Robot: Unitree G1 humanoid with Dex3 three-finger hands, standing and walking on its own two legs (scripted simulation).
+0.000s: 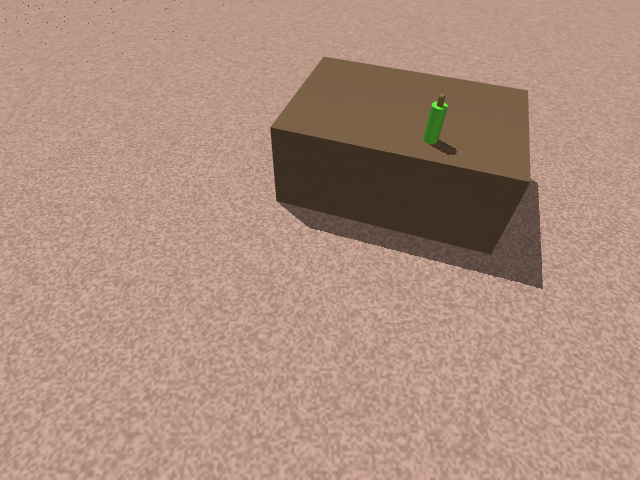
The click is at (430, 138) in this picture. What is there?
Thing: necked bottle
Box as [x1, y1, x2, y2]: [423, 94, 447, 143]
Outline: 443,94 440,94 438,100 433,102 431,105 423,140 425,142 435,143 437,141 447,105 443,102
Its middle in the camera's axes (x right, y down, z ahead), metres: +0.43 -0.44 +1.43
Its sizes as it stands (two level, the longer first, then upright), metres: 0.056 0.056 0.186
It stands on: a support 0.39 m high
